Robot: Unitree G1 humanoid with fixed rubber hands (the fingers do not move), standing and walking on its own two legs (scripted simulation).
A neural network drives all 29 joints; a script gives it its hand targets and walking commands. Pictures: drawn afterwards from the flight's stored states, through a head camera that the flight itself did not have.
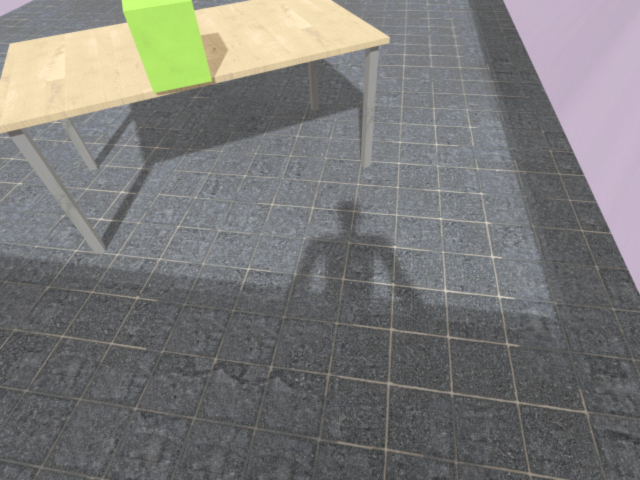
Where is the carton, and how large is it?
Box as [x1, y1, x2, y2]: [122, 0, 211, 92]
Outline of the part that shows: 122,0 123,12 154,92 211,80 191,0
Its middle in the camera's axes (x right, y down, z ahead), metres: -0.52 -0.69 +1.31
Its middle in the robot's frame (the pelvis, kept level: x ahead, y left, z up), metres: +1.45 +0.53 -0.01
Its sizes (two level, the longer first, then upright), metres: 0.210 0.200 0.250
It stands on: a table, 0.65 m high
